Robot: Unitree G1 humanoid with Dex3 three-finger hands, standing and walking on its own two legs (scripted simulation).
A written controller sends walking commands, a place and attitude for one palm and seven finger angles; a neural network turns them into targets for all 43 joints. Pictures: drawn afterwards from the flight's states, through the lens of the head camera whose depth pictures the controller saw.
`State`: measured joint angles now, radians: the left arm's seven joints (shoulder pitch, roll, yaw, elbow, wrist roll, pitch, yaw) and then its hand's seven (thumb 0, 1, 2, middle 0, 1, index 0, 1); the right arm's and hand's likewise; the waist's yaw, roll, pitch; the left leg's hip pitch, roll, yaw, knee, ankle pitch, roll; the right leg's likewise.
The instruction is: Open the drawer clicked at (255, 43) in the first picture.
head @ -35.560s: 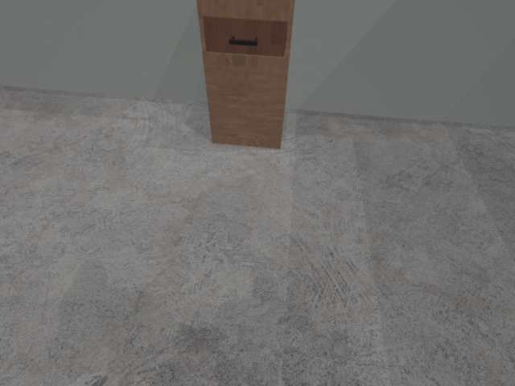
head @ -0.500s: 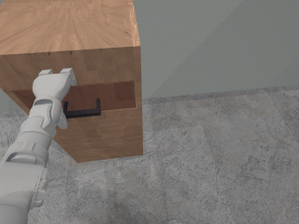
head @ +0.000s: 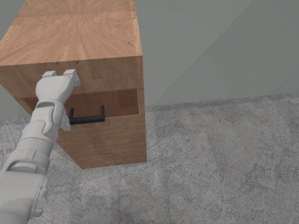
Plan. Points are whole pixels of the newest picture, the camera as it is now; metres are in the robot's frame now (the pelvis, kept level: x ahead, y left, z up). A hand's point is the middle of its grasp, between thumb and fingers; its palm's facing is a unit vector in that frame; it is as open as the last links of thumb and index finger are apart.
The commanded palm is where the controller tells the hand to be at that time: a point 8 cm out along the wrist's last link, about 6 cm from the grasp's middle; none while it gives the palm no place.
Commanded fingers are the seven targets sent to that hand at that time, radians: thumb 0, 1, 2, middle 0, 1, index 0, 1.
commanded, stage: draw the hand back to the body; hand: left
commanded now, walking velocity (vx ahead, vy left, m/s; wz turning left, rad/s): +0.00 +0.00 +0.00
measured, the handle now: (86, 114) +0.50 +0.24 -0.09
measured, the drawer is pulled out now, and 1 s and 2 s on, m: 0.00 0.00 0.00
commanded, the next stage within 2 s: step back with the hand held close in 1.44 s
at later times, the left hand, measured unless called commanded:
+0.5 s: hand (43, 136) +0.31 +0.25 +0.10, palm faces +0.10 -0.42 -0.90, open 13.8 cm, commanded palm +0.27 +0.27 +0.16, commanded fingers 0.00 -0.36 0.36 -0.29 -1.11 -0.29 -1.11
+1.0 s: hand (16, 173) +0.21 +0.22 +0.17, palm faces +0.38 -0.87 -0.33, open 10.8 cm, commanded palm +0.15 +0.26 +0.19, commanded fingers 0.00 0.51 0.74 -0.23 -0.55 -0.23 -0.55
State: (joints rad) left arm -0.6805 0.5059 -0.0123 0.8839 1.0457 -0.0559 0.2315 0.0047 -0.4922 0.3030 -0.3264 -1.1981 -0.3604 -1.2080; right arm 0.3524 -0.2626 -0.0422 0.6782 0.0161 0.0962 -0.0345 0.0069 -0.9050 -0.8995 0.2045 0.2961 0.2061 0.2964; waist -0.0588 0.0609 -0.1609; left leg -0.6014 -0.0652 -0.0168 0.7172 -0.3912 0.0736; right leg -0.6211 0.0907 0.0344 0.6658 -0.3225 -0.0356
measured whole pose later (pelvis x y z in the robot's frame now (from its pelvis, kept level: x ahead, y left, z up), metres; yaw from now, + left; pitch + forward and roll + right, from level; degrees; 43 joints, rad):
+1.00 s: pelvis +0.00 -0.02 +0.03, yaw +3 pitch -2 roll -1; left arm 0.39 0.32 0.25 -0.32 -0.09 -0.09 0.07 0.00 0.17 0.59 -0.26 -0.76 -0.26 -0.76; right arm 0.22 -0.24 0.04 0.63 0.01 -0.09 -0.07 0.01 -0.90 -0.90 0.20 0.30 0.21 0.30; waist 0.04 0.05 -0.01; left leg -0.10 -0.06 -0.07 0.41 -0.28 0.04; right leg -0.11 0.08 0.01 0.38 -0.23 -0.06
